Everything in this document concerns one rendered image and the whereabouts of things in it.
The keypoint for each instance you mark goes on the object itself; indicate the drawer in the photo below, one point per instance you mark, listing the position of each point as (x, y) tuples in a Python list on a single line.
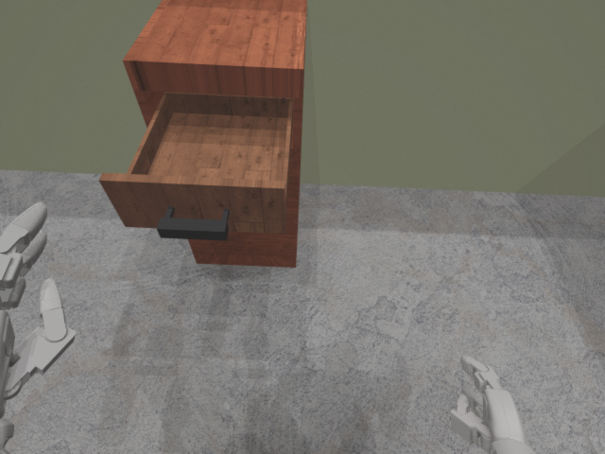
[(203, 153)]

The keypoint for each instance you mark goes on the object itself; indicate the robot left hand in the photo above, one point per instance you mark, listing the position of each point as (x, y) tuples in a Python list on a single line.
[(21, 244)]

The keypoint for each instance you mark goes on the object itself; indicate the cabinet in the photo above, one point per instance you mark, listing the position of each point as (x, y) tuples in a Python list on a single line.
[(229, 47)]

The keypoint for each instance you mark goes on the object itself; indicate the robot right hand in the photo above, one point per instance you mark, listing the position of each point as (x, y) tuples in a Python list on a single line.
[(494, 416)]

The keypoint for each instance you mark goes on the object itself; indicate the handle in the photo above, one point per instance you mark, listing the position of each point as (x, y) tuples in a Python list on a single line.
[(193, 228)]

